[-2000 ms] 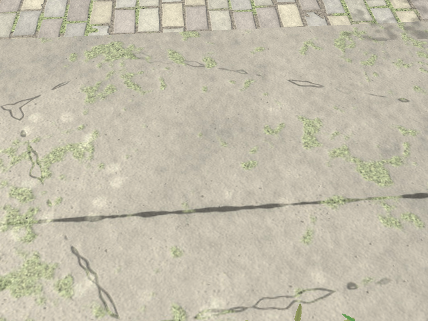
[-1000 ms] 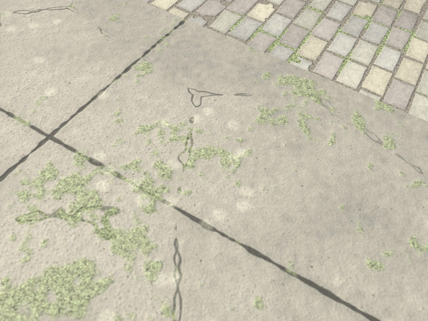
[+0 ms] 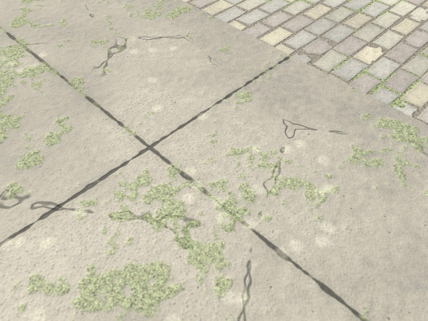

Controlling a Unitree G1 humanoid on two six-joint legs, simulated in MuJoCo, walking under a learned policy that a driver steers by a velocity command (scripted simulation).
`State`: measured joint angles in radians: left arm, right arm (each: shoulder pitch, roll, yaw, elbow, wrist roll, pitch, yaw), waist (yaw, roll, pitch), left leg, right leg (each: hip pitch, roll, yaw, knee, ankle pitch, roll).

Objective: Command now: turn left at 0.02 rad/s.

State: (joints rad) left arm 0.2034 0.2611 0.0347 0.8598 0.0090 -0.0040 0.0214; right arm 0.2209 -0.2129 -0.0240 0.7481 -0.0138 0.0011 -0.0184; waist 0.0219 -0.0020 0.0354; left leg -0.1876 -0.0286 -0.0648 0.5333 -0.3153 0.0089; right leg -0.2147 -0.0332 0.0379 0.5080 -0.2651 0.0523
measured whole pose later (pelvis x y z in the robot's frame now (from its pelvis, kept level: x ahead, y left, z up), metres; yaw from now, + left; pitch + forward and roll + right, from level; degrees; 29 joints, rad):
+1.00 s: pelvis +0.21 -0.01 -0.02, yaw +14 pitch +1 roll -1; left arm 0.32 0.25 0.02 0.93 0.01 -0.05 0.03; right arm 0.07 -0.26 -0.05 0.71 -0.02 -0.04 0.03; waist 0.03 0.02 0.08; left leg -0.52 -0.07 0.03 0.60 -0.10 0.11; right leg -0.23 0.01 -0.06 1.13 -0.62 0.04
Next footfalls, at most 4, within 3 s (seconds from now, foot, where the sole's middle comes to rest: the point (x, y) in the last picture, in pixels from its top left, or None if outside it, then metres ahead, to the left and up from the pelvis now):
0.94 left None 0.36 0.09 -0.77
1.38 right None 0.33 -0.14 -0.77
1.86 left None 0.38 0.24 -0.77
2.38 right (164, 246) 0.77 0.22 -0.77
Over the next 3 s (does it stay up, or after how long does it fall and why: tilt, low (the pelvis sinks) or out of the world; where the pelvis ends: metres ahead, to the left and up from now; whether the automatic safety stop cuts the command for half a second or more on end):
stays up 0.90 0.36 0.00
